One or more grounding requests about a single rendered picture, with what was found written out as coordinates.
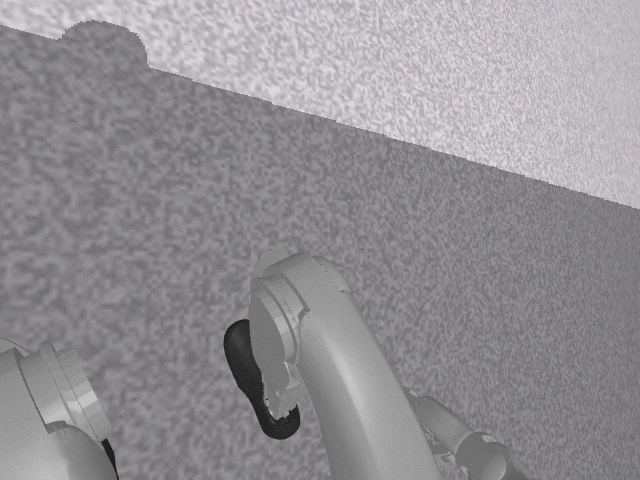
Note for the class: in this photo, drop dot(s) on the right robot foot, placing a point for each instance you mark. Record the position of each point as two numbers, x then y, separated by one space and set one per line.
238 351

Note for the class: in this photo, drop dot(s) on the right robot hand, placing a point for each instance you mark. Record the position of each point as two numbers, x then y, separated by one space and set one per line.
446 428

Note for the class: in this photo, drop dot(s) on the left robot foot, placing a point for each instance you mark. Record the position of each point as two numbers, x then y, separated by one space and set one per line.
110 454

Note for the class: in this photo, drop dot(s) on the right robot arm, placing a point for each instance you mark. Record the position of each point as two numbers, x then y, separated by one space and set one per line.
481 457

